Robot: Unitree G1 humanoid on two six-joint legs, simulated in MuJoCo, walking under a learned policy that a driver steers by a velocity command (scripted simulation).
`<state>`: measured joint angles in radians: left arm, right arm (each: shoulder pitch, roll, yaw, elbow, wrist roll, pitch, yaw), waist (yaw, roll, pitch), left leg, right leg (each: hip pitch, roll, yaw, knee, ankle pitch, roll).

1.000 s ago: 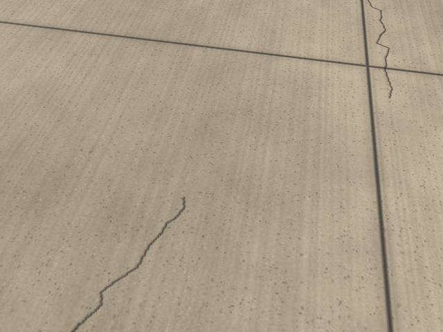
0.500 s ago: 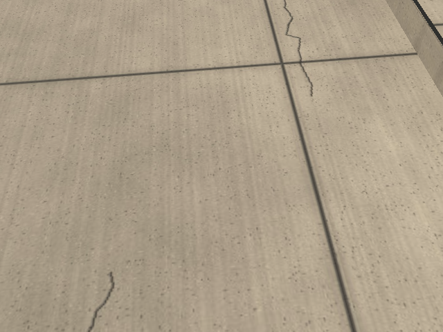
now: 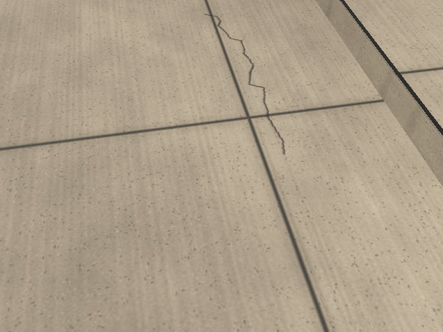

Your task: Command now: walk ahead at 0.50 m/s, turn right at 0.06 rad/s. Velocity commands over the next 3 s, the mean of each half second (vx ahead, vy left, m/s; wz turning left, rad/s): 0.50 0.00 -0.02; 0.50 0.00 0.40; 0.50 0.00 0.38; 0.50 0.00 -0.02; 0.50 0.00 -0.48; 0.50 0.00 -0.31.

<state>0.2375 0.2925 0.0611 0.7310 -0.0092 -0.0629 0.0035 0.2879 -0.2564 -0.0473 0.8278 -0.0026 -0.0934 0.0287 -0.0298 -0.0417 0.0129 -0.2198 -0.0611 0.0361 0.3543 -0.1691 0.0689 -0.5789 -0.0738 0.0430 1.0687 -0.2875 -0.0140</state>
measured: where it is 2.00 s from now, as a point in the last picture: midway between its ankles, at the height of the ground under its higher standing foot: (162, 180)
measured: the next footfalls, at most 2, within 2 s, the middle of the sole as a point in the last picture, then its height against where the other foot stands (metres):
right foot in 0.32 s outside the picture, level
left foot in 0.86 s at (182, 288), level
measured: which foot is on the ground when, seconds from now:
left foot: down 0.00-0.34, up 0.36-0.84, down 0.86-1.00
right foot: up 0.00-0.30, down 0.32-0.88, up 0.90-1.00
